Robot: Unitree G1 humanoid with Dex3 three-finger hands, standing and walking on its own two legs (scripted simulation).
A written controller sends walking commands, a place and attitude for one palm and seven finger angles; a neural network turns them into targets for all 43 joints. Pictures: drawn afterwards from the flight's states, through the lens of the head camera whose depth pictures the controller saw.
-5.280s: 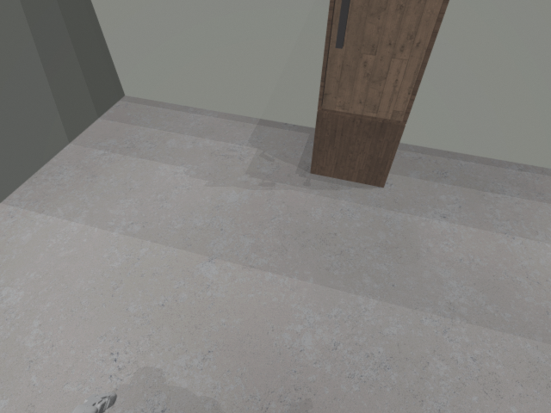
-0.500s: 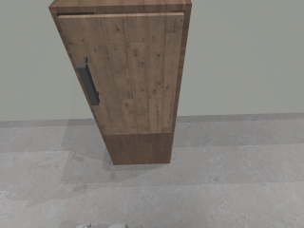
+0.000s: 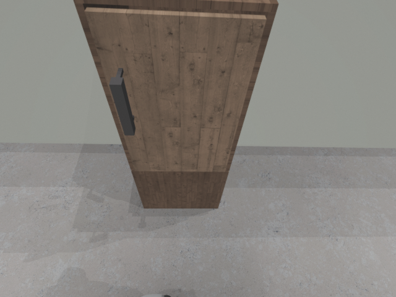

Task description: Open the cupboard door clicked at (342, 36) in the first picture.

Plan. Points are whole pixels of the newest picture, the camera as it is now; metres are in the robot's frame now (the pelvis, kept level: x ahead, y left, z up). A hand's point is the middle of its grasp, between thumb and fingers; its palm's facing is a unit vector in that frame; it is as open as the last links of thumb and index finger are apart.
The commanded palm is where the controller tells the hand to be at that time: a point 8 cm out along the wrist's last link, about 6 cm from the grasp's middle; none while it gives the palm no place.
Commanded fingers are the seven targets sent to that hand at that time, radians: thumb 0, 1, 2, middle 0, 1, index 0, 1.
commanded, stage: come to a stop and stand still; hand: left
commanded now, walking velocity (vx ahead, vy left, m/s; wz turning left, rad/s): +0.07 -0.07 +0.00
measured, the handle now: (125, 103) +0.54 +0.23 +0.04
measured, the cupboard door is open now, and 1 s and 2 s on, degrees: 0 0 0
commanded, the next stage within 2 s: look again from close up in 0.92 s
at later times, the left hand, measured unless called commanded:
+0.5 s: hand out of the picture -0.01 +0.13 -0.18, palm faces +0.07 -0.98 -0.19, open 7.3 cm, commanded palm none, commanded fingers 0.00 0.90 0.90 -0.20 -0.30 -0.20 -0.30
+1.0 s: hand out of the picture -0.01 +0.16 -0.18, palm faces +0.02 -0.98 -0.19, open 7.3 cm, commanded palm none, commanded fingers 0.00 0.90 0.90 -0.20 -0.30 -0.20 -0.30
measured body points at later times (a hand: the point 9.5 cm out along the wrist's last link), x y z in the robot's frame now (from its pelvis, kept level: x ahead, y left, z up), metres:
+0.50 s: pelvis +0.00 -0.03 +0.00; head +0.02 -0.03 +0.45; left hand -0.02 +0.18 -0.16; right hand -0.01 -0.28 -0.16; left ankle +0.00 +0.09 -0.74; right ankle -0.07 -0.15 -0.74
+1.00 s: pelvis -0.02 -0.01 +0.00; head -0.01 -0.01 +0.45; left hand -0.01 +0.21 -0.16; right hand +0.00 -0.24 -0.15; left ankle +0.00 +0.09 -0.74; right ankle -0.07 -0.15 -0.74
